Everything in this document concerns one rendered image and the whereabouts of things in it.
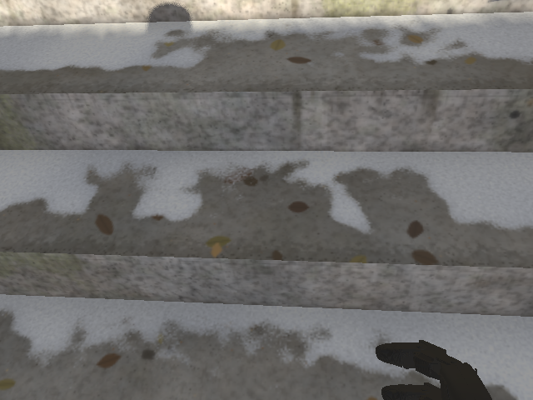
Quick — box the right robot hand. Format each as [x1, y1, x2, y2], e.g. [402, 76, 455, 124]
[376, 340, 492, 400]

